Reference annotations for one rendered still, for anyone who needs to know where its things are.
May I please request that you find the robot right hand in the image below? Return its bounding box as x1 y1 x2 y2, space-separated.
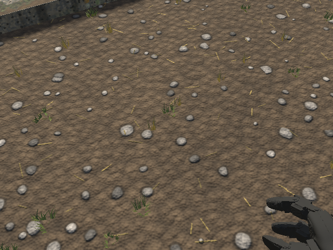
262 195 333 250

